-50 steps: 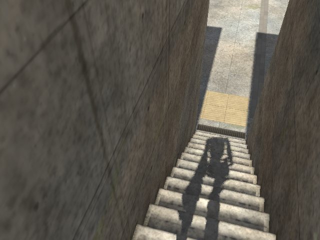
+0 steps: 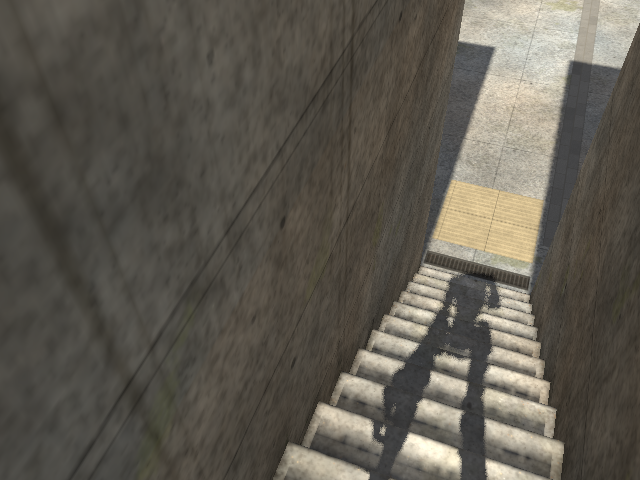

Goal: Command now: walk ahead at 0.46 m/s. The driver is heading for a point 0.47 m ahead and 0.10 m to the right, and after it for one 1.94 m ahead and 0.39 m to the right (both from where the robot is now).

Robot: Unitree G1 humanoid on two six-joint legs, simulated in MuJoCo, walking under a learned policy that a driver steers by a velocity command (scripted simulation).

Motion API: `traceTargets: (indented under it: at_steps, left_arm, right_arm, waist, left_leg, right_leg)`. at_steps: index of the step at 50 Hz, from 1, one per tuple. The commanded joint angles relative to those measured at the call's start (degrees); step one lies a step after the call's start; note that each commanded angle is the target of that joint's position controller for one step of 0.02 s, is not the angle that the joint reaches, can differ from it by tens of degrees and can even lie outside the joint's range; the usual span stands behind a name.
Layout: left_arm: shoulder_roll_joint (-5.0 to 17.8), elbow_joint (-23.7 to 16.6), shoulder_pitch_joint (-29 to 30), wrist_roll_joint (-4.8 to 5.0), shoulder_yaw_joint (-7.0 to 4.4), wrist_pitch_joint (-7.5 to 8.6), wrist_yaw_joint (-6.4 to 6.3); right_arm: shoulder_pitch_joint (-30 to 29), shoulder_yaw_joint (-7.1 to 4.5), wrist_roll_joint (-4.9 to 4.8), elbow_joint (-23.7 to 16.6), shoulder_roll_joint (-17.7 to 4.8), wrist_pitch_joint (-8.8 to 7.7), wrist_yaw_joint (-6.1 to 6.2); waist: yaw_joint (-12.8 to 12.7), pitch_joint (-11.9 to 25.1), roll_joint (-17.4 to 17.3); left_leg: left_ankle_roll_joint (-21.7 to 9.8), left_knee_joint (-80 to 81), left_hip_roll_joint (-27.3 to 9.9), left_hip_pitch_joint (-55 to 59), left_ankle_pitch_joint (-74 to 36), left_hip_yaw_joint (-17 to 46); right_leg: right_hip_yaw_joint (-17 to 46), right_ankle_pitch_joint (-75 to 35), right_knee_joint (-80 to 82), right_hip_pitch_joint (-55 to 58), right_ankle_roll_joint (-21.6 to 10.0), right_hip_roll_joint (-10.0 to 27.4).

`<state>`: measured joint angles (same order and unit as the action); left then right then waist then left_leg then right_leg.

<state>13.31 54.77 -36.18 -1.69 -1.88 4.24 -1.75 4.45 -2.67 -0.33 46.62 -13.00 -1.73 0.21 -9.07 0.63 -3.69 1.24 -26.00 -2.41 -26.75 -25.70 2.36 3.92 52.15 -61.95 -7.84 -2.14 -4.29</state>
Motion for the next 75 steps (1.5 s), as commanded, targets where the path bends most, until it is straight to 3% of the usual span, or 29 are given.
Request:
traceTargets:
  at_steps: [1, 2, 4, 7, 10, 12, 16, 19, 23, 24, 26, 27, 28, 29, 32, 34, 35, 38, 42, 47, 49, 51, 54, 55, 56, 61, 65, 73, 75]
  left_arm:
    - [7.87, 1.57, 1.43, -0.42, -2.10, -0.64, -0.31]
    - [8.37, 2.28, 4.35, 0.15, -2.81, -0.88, -0.21]
    - [-0.14, 1.55, -7.24, 2.34, -1.12, -0.71, 0.34]
    - [5.06, -0.27, 8.88, -3.90, -1.25, -2.57, 0.17]
    - [3.94, -1.24, 18.52, -1.98, -0.67, -3.94, 0.15]
    - [0.08, 3.00, 12.28, -2.81, 0.43, -5.22, 0.38]
    - [-0.50, -4.63, 29.10, -0.95, 1.25, -3.59, 3.12]
    - [1.13, -6.61, 33.77, -1.10, 1.46, -4.13, 3.04]
    - [1.87, -7.82, 35.89, -0.69, 1.48, -3.23, 1.95]
    - [1.58, -5.98, 28.19, -0.51, 1.28, -2.82, 1.23]
    - [6.56, 2.50, 0.30, -1.59, -0.99, -1.61, 1.89]
    - [15.10, 6.67, -7.85, -0.47, -3.90, -1.39, 2.28]
    - [14.39, 1.69, 0.99, 1.50, -3.43, -0.98, 2.41]
    - [9.77, -1.18, 6.33, 2.27, -2.28, -0.43, 2.29]
    - [8.37, -2.38, 10.27, 0.27, -1.66, -0.19, -0.58]
    - [4.02, -5.10, 17.02, 0.77, -0.54, -0.29, -1.72]
    - [5.57, -4.64, 16.84, 0.35, -1.07, -0.21, -1.30]
    - [1.80, -2.96, 8.93, 5.39, 0.02, 0.93, -1.97]
    - [2.40, -4.25, 10.19, 2.73, -0.07, 0.11, -1.30]
    - [0.56, -2.80, 12.51, 1.65, -0.10, -0.62, 0.46]
    - [1.62, -3.61, 12.53, 1.02, -0.25, -2.77, -0.53]
    - [-2.35, -6.59, 9.36, 4.27, 0.71, -3.10, -1.17]
    - [-1.27, -8.01, 13.75, -2.05, 0.51, -5.11, -2.11]
    - [-3.08, -10.17, 16.27, -2.68, 1.60, -7.10, -2.45]
    - [1.14, -11.18, 22.28, -2.59, 0.56, -7.75, -2.76]
    - [-3.98, -12.20, 25.64, -0.42, 1.13, -9.66, -3.48]
    - [-5.63, -14.75, 32.56, 0.68, 2.67, -10.68, -2.67]
    - [0.06, -11.12, 27.79, 1.21, 1.91, -8.86, 0.75]
    - [-1.47, -8.28, 21.73, 2.80, 2.19, -7.10, 0.18]
  right_arm:
    - [20.45, -2.53, 0.06, 4.20, -5.81, 0.07, 1.12]
    - [29.77, -4.18, 1.65, 6.82, -9.77, -0.42, 1.03]
    - [33.22, -3.14, 3.52, 7.62, -10.91, -0.07, -1.41]
    - [30.89, -2.65, -0.71, 6.77, -6.93, -0.30, 1.24]
    - [25.25, 0.90, 0.46, 7.69, -0.35, -2.91, 4.04]
    - [27.15, -0.83, 0.28, 9.45, -5.62, -3.63, 4.59]
    - [23.44, 0.57, -2.03, 10.41, -0.35, -3.75, 5.52]
    - [23.30, 0.28, -2.12, 9.63, -1.81, -4.45, 5.67]
    - [29.56, -0.37, 1.51, 12.11, -2.96, -3.93, 6.28]
    - [25.06, -0.73, 2.30, 11.70, -5.18, -2.84, 6.13]
    - [17.73, -0.54, 1.78, 9.49, -6.32, -2.23, 4.83]
    - [16.42, -1.84, 1.22, 7.96, -6.55, -2.46, 4.51]
    - [22.95, -1.15, 0.21, 4.03, -5.12, -2.65, 5.01]
    - [22.47, -1.38, 2.19, 6.07, -6.95, -1.56, 5.03]
    - [19.46, 0.37, 5.03, 3.64, -0.14, -0.45, 5.88]
    - [12.30, 0.15, 4.13, 3.10, -1.36, 0.50, 6.48]
    - [18.91, 0.79, 4.24, 6.51, 0.85, 0.77, 6.56]
    - [7.12, 0.10, 4.22, 1.80, -2.58, 0.08, 5.42]
    - [-6.56, 1.94, 2.27, -4.05, -0.71, -1.72, 2.70]
    - [10.63, 0.58, 1.07, 0.26, -2.64, -0.30, 3.60]
    - [23.76, -1.69, 2.15, 6.17, -8.31, -0.21, 3.24]
    - [31.78, -0.42, 1.56, 7.07, -7.80, -0.18, 1.92]
    - [24.72, 1.09, -0.07, 6.32, -5.84, -2.41, 1.68]
    - [18.36, -0.09, -0.01, 4.74, -10.03, -2.78, 3.38]
    - [17.22, 1.18, 0.86, 3.29, -7.99, -1.91, 3.44]
    - [24.26, 3.74, -0.05, 4.83, -6.40, -2.47, 2.94]
    - [25.89, 6.03, -0.18, 4.46, -3.56, -1.75, 4.52]
    - [19.21, 2.14, -0.19, 1.03, -7.88, -0.38, 2.15]
    - [21.37, 2.19, 1.69, 0.19, -4.38, 0.77, 1.68]
  waist:
    - [10.84, -1.43, 11.28]
    - [16.53, -0.85, 9.43]
    - [9.15, 8.65, -5.95]
    - [11.07, -1.18, -3.87]
    - [6.63, -13.87, 0.89]
    - [5.31, -4.90, -7.01]
    - [6.13, -5.00, -0.71]
    - [6.91, -10.02, -1.14]
    - [13.39, -12.41, -1.86]
    - [9.31, -8.51, -5.81]
    - [-3.18, -1.37, -0.45]
    - [-5.88, -4.66, 20.51]
    - [3.83, -1.22, 23.81]
    - [4.44, 0.98, 13.70]
    - [10.53, 2.41, 10.19]
    - [12.49, -0.91, 1.88]
    - [13.97, 5.73, 6.73]
    - [8.54, 6.00, 6.50]
    - [4.62, 1.28, 3.22]
    - [8.19, -4.13, 11.42]
    - [9.93, -5.10, 1.50]
    - [12.62, 10.43, -11.92]
    - [8.32, 6.13, 2.52]
    - [7.29, 4.68, -5.22]
    - [7.66, 1.32, 3.85]
    - [8.80, 1.87, -1.76]
    - [11.21, -0.39, -1.67]
    - [11.62, -3.36, -10.89]
    - [9.44, -6.50, -3.73]
  left_leg:
    - [-2.00, 8.36, -3.83, 28.89, -8.33, -0.83]
    - [-4.02, 12.13, -5.50, 36.76, -5.70, 2.21]
    - [-8.55, -16.66, -19.20, 58.59, -17.80, 11.68]
    - [-19.98, -0.28, -20.65, 34.90, 50.88, 29.09]
    - [-13.29, -1.54, -12.76, -0.60, 23.75, 14.06]
    - [-13.90, -6.65, -12.40, 2.55, 8.23, 11.60]
    - [-8.30, -11.61, -3.66, -7.86, 47.59, 2.47]
    - [-8.09, -18.53, -5.25, -8.76, 51.16, 2.94]
    - [-8.83, -32.81, -7.64, 4.62, 42.41, 2.90]
    - [-10.97, -39.91, -10.07, 3.56, 34.43, 5.31]
    - [-9.28, -69.17, -6.45, -9.59, 7.55, -3.30]
    - [-2.29, -103.29, 8.44, -33.77, 62.76, -12.40]
    - [-2.23, -100.66, 6.00, -46.87, 70.50, -7.17]
    - [-2.95, -86.73, 2.50, -41.69, 64.02, -3.50]
    - [1.34, -72.45, 0.15, -37.59, 50.26, 3.34]
    - [5.37, -36.80, 1.82, -10.10, 25.85, -1.69]
    - [4.26, -43.27, 4.38, 0.73, 18.88, -4.08]
    - [0.30, -31.99, 2.35, -17.47, 6.92, 1.42]
    - [2.25, -5.03, 4.36, -3.59, -0.46, 3.68]
    - [1.89, 4.73, 2.06, 24.89, -4.41, -0.31]
    - [-1.52, 19.29, -6.31, 36.77, -19.14, 0.92]
    - [-16.91, -12.91, -23.05, 66.60, -50.34, 8.20]
    - [-23.53, -3.67, -21.55, 38.19, -31.73, 10.05]
    - [-29.38, 1.97, -27.47, 26.80, -9.97, 20.44]
    - [-25.79, 3.59, -20.40, 17.19, 2.70, 14.48]
    - [-17.60, -4.44, -10.97, 12.42, -6.71, 8.33]
    - [-17.24, -3.08, -10.78, 11.96, 23.43, 11.75]
    - [-14.14, 3.97, -9.74, -8.02, 50.28, 9.46]
    - [-12.26, -3.99, -5.24, -7.60, 45.77, 6.15]
  right_leg:
    - [8.36, -47.82, -14.24, -14.53, -10.95, 5.12]
    - [4.99, -39.92, -32.66, -20.96, -9.68, 1.11]
    - [5.14, -2.29, -56.96, -48.37, -7.48, -1.75]
    - [2.79, -17.35, -47.81, -59.44, -5.28, 4.18]
    - [6.32, -48.48, -7.08, -40.07, 1.10, 5.82]
    - [3.17, -55.78, -10.62, -32.01, 0.56, 2.64]
    - [2.65, -94.06, 15.07, -19.70, -1.39, 0.73]
    - [4.74, -95.64, 16.34, -18.65, -1.98, 2.36]
    - [1.26, -84.69, 20.29, -25.89, -2.49, 3.26]
    - [2.50, -76.19, 20.22, -18.30, -3.71, 6.00]
    - [-2.82, -68.06, 33.64, 15.33, -6.76, 2.12]
    - [5.36, -103.66, 30.09, 29.47, -12.65, 10.07]
    - [18.10, -127.05, 20.93, 35.19, -16.19, 17.88]
    - [16.61, -105.68, 25.44, 27.14, -15.94, 17.05]
    - [29.14, -82.23, 25.90, 4.56, -23.08, 21.34]
    - [18.54, -84.82, 30.27, -21.58, -17.26, 11.86]
    - [16.34, -94.34, 26.42, -22.90, -15.56, 10.36]
    - [20.30, -76.90, 15.90, -3.28, -11.64, 6.82]
    - [21.40, -47.61, 13.80, -10.32, -10.53, 0.98]
    - [17.44, -59.41, -1.20, -26.44, -5.99, -2.98]
    - [14.04, -49.42, -18.07, -28.34, -5.60, -4.27]
    - [1.95, 14.98, -54.33, -57.41, -4.53, -8.17]
    - [2.94, -10.76, -65.80, -54.26, -2.14, -5.30]
    - [3.81, -15.77, -63.92, -51.97, 0.58, -2.63]
    - [3.54, -26.33, -61.26, -52.06, 1.70, -4.26]
    - [4.53, -33.97, -60.72, -52.22, 5.06, -5.96]
    - [5.24, -39.64, -44.49, -53.35, 7.56, -3.67]
    - [-4.18, -45.01, 11.75, 0.76, 2.88, 3.29]
    - [-4.01, -32.20, 35.15, 8.96, 1.11, 3.65]
